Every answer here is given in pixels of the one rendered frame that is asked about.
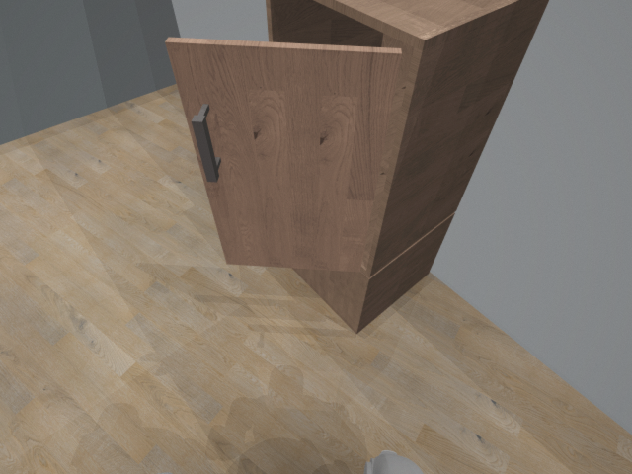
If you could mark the cupboard door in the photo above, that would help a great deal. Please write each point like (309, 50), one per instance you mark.
(300, 130)

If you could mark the right robot thigh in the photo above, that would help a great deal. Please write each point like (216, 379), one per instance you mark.
(391, 464)

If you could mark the handle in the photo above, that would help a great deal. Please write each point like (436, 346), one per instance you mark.
(209, 161)

